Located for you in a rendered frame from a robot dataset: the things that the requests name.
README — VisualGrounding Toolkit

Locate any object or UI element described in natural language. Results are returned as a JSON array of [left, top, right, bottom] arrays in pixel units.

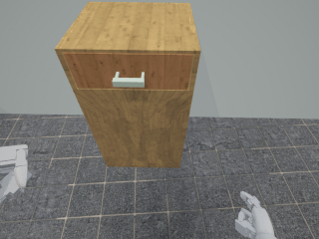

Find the drawer
[[63, 52, 193, 90]]

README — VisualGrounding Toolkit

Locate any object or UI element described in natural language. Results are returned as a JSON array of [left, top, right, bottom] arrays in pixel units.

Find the robot right hand
[[234, 191, 275, 239]]

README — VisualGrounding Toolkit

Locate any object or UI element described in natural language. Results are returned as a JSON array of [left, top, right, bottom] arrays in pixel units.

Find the cabinet
[[55, 1, 201, 168]]

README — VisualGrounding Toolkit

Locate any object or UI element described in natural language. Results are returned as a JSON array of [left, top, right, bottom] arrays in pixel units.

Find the handle
[[112, 72, 145, 88]]

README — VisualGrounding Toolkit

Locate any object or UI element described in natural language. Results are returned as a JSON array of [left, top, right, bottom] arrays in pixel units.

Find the robot left hand
[[0, 144, 32, 205]]

